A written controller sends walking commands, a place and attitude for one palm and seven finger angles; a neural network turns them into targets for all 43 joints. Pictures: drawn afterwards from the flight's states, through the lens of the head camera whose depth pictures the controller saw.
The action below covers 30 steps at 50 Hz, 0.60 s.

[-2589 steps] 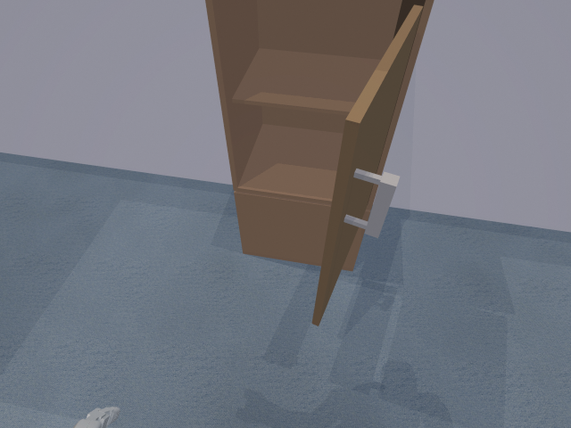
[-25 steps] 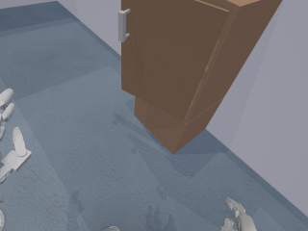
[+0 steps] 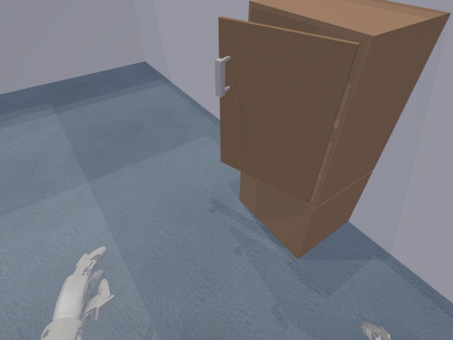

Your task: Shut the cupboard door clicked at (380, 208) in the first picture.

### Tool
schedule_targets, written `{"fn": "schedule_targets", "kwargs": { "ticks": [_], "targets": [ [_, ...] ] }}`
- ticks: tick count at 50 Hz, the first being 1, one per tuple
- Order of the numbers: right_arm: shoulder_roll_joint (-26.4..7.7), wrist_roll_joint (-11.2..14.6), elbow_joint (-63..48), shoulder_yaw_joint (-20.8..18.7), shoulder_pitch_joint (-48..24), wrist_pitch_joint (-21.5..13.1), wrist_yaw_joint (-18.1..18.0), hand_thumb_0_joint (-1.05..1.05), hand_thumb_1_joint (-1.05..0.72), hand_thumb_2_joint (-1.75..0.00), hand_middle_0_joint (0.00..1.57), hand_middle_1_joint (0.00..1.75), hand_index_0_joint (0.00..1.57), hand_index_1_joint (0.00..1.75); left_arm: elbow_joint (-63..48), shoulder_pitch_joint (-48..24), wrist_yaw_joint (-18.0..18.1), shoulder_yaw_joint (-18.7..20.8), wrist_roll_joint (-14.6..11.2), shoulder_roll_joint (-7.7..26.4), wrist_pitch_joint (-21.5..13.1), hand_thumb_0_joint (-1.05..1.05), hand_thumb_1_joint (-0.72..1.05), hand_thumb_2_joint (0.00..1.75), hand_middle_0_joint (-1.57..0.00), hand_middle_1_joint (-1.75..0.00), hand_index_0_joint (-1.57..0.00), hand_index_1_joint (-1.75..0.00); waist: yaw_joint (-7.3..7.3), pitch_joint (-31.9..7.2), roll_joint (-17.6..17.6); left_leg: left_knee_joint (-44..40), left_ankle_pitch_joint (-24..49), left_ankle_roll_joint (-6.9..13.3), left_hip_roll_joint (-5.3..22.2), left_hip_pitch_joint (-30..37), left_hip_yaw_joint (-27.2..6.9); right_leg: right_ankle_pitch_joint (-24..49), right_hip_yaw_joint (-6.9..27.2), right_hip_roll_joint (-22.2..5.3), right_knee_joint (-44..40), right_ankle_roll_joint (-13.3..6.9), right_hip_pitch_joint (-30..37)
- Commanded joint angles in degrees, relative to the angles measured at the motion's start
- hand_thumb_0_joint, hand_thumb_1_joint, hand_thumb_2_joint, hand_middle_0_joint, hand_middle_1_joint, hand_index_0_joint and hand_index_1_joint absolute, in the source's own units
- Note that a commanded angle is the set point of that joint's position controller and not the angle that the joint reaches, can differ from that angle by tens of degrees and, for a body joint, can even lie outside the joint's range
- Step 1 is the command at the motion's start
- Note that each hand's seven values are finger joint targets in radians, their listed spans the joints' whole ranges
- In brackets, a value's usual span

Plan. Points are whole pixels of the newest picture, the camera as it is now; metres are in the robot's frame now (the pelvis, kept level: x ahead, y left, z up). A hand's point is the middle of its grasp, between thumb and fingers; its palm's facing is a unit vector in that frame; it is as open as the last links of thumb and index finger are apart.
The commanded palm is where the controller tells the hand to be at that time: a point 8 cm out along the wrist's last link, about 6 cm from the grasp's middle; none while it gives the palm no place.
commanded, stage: let the arm hang, fingers relaxed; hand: left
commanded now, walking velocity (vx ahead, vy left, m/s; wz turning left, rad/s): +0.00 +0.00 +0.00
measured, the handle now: (223, 76) +0.91 +0.07 +0.09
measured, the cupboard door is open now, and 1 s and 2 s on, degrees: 19 19 19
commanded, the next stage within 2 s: look to check the result in 0.98 s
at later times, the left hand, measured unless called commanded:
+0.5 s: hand out of the picture -0.07 +0.23 -0.14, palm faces +0.01 -0.97 -0.25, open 7.3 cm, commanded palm none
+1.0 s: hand out of the picture -0.04 +0.17 -0.15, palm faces +0.02 -0.99 -0.14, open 7.4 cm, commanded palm none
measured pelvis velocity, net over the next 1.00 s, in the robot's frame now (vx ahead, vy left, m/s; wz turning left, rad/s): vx -0.01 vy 0.02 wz -0.03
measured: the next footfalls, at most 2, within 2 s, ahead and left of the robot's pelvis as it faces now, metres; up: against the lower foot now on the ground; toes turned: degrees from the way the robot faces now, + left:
none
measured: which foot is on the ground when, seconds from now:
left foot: down 0.00-1.00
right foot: down 0.00-1.00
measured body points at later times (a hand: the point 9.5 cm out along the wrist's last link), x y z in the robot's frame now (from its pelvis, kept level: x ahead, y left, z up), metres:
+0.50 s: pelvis -0.02 +0.02 +0.02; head -0.01 +0.02 +0.47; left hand -0.07 +0.28 -0.12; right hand -0.03 -0.20 -0.14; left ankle +0.06 +0.12 -0.72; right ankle -0.05 -0.11 -0.72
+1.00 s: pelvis -0.01 +0.02 +0.02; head -0.01 +0.02 +0.47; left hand -0.03 +0.22 -0.14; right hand -0.03 -0.19 -0.14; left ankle +0.06 +0.12 -0.72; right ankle -0.05 -0.11 -0.72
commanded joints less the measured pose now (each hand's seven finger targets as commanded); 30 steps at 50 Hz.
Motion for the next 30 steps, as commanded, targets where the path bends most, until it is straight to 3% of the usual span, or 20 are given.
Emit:
{"fn": "schedule_targets", "kwargs": {
  "ticks": [1,2,3,6,8,10,14,20,30],
  "targets": [
    [-3.4,-1.0,-5.4,-0.4,-2.1,-0.7,0.2,0.0,-0.9,-0.9,0.2,0.3,0.2,0.3,10.4,-0.2,-1.9,-3.3,0.7,7.0,-0.3,0.0,0.9,0.9,-0.2,-0.3,-0.2,-0.3,-1.06,4.6,-11.3,-5.5,19.3,1.1,2.4,4.5,-3.5,21.1,8.2,-6.5,-12.7,-2.2,-4.0],
    [-3.7,-1.0,-3.7,-0.5,-1.2,-0.2,0.2,0.0,-0.9,-0.9,0.2,0.3,0.2,0.3,14.1,-1.0,-1.7,-3.7,0.3,6.7,-0.4,0.0,0.9,0.9,-0.2,-0.3,-0.2,-0.3,-1.42,3.7,-11.5,-5.7,21.1,1.0,2.4,7.2,-3.4,21.7,7.3,-6.7,-12.2,-2.8,-3.9],
    [-3.4,-0.9,-2.2,-0.4,-0.6,0.0,0.1,0.0,-0.9,-0.9,0.2,0.3,0.2,0.3,17.6,-1.2,-1.5,-4.1,0.1,6.4,-0.5,0.0,0.9,0.9,-0.2,-0.3,-0.2,-0.3,-1.55,2.6,-9.4,-7.1,21.4,1.0,2.5,8.2,-3.5,20.5,7.0,-6.2,-12.6,-2.7,-2.3],
    [-3.2,-0.6,1.6,0.2,-0.4,0.0,-0.1,0.0,-0.9,-0.9,0.2,0.3,0.2,0.3,26.7,0.4,-1.1,-4.8,-0.5,6.1,-0.4,0.0,0.9,0.9,-0.2,-0.3,-0.2,-0.3,-0.64,2.1,3.6,-12.5,21.1,1.6,3.7,8.5,-5.4,13.8,6.5,-4.1,-13.4,-1.4,1.7],
    [-1.0,-0.7,3.5,0.0,-0.3,0.3,-0.4,0.0,-0.9,-0.9,0.2,0.3,0.2,0.3,30.8,2.1,-0.9,-3.8,-0.3,3.2,-0.3,0.0,0.9,0.9,-0.2,-0.3,-0.2,-0.3,-0.26,2.0,9.8,-15.6,11.3,1.8,3.4,6.8,-6.0,9.7,6.5,-3.9,-15.9,-1.8,3.5],
    [-0.3,-0.7,5.2,0.0,0.4,0.9,-0.5,0.0,-0.9,-0.9,0.2,0.3,0.2,0.3,34.2,2.4,-1.0,-4.1,-0.4,3.6,-0.1,0.0,0.9,0.9,-0.2,-0.3,-0.2,-0.3,-0.27,2.8,11.9,-18.5,3.1,1.5,3.0,5.8,-6.6,7.6,6.1,-3.6,-16.9,-2.3,3.8],
    [-0.1,-0.3,8.8,-0.6,2.9,1.4,-0.8,0.0,-0.9,-0.9,0.2,0.3,0.2,0.3,39.9,2.3,-1.3,-4.5,-0.3,3.0,-0.2,0.0,0.9,0.9,-0.2,-0.3,-0.2,-0.3,-0.62,6.1,4.2,-21.6,-2.0,1.4,3.6,6.1,-7.4,6.8,5.6,-3.1,-19.3,-2.3,2.4],
    [0.5,0.1,13.9,-0.8,6.0,1.2,-1.0,0.0,-0.9,-0.9,0.2,0.3,0.2,0.3,46.3,4.6,-1.0,-5.2,-0.3,2.1,-0.6,0.0,0.9,0.9,-0.2,-0.3,-0.2,-0.3,-0.92,7.5,-4.5,-22.3,1.2,1.7,3.9,10.2,-6.3,7.0,5.8,-3.7,-21.0,-2.1,0.2],
    [2.4,0.3,19.1,-0.5,7.5,1.5,-1.1,0.0,-0.9,-0.9,0.2,0.3,0.2,0.3,51.6,7.7,-0.5,-5.7,-0.3,0.9,-0.6,0.0,0.9,0.9,-0.2,-0.3,-0.2,-0.3,-0.99,10.8,-1.5,-24.7,-2.9,1.7,3.6,10.2,-5.6,4.2,6.3,-3.4,-21.2,-1.8,-2.5]
  ]
}}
